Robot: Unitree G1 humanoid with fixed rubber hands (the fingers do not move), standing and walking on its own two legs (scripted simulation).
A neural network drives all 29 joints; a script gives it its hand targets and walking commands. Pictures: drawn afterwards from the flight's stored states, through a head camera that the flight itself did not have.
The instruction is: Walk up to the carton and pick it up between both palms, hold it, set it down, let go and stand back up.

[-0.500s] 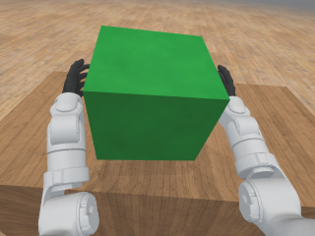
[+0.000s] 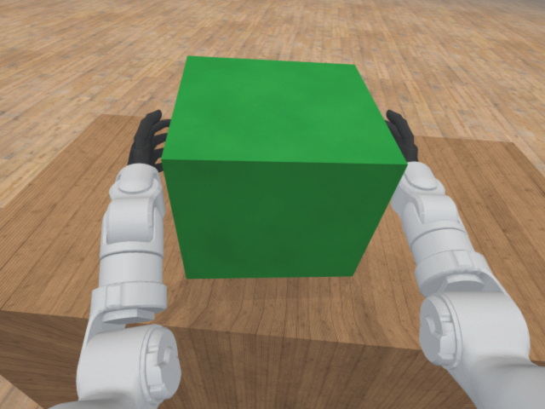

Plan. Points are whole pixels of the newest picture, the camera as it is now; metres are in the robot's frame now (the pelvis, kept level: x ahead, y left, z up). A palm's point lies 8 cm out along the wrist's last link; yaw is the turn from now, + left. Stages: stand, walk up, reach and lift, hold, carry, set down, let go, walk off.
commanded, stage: set down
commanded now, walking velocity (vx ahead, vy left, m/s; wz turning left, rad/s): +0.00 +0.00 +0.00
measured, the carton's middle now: (272, 169) +0.45 -0.01 +0.16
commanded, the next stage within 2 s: none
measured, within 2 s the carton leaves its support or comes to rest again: neither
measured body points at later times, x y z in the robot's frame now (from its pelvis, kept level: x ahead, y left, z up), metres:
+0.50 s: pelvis +0.00 -0.01 +0.00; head -0.02 +0.00 +0.45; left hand +0.41 +0.15 +0.18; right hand +0.42 -0.22 +0.18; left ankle +0.00 +0.14 -0.75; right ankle +0.00 -0.10 -0.75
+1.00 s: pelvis +0.01 -0.01 +0.00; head +0.00 -0.01 +0.45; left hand +0.42 +0.13 +0.15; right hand +0.43 -0.24 +0.15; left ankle +0.00 +0.14 -0.75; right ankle +0.00 -0.10 -0.75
